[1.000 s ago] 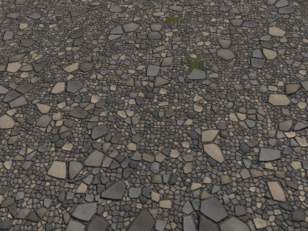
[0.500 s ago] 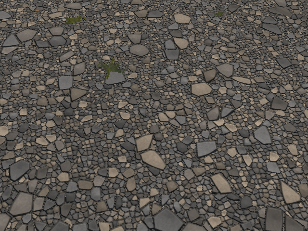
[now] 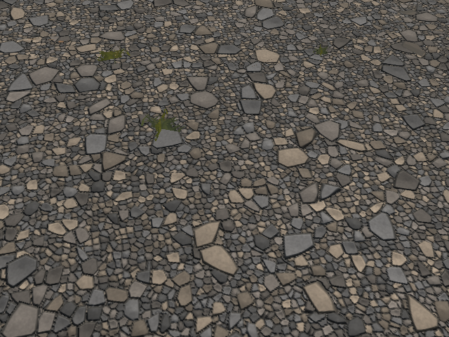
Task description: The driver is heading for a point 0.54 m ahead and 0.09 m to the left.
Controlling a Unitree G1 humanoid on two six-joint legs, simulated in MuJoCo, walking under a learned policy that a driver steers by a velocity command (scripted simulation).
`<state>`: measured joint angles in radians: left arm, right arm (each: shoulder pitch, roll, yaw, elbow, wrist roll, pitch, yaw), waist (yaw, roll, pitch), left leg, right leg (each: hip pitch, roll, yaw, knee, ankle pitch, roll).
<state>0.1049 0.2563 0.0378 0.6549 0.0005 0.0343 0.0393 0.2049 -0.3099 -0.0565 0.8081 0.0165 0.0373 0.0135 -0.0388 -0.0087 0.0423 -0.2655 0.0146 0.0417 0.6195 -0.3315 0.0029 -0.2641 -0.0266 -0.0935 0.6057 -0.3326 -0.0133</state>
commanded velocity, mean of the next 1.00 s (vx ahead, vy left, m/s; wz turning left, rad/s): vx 0.12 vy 0.00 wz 0.34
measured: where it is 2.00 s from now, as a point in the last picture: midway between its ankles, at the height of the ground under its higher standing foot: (174, 325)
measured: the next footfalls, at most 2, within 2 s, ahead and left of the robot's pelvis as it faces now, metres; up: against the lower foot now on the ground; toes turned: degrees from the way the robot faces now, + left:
right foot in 0.36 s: +0.07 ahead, -0.13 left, +0.00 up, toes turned +17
left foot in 0.78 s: -0.04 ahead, +0.10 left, +0.00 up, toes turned +25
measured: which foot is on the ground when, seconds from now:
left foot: down 0.00-0.36, up 0.38-0.76, down 0.78-1.00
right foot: down 0.00-0.00, up 0.02-0.34, down 0.36-0.76, up 0.78-1.00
